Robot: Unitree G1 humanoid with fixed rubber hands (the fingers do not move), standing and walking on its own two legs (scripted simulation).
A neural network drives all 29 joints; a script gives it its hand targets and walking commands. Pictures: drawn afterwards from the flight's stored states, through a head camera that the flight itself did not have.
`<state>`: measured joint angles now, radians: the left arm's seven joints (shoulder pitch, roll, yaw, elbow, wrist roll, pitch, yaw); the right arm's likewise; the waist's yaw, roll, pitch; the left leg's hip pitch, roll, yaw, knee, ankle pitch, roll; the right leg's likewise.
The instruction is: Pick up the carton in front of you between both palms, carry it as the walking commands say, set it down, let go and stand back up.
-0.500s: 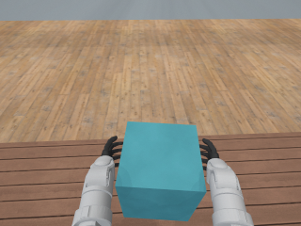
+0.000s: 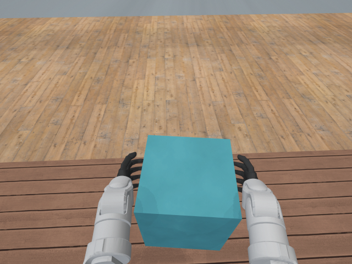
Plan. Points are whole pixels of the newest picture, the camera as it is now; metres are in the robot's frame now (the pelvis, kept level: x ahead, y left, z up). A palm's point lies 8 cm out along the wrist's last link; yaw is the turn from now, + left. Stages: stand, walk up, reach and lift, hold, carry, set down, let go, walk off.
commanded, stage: reach and lift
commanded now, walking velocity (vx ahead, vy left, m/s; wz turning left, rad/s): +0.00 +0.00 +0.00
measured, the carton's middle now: (185, 195) +0.30 +0.00 -0.05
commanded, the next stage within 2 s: hold in 0.42 s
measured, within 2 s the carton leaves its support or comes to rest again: neither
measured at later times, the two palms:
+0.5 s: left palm (123, 180) +0.29 +0.15 +0.04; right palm (250, 183) +0.29 -0.15 +0.04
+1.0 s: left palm (121, 178) +0.29 +0.15 +0.05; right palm (251, 181) +0.29 -0.15 +0.05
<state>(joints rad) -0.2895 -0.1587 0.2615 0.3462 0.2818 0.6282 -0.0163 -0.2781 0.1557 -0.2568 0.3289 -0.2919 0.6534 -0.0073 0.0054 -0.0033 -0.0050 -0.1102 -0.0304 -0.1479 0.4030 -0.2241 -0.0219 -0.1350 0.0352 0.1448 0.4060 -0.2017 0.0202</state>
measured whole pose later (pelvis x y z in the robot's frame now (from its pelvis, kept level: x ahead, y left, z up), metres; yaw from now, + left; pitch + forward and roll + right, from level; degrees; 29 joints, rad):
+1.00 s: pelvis +0.00 +0.00 +0.00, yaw +0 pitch -7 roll +0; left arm -0.30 -0.16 0.25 0.27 0.28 0.75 -0.02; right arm -0.30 0.16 -0.25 0.26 -0.30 0.77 0.00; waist 0.00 0.00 0.00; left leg -0.06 -0.03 -0.14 0.39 -0.22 -0.02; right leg -0.08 0.03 0.13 0.39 -0.20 0.02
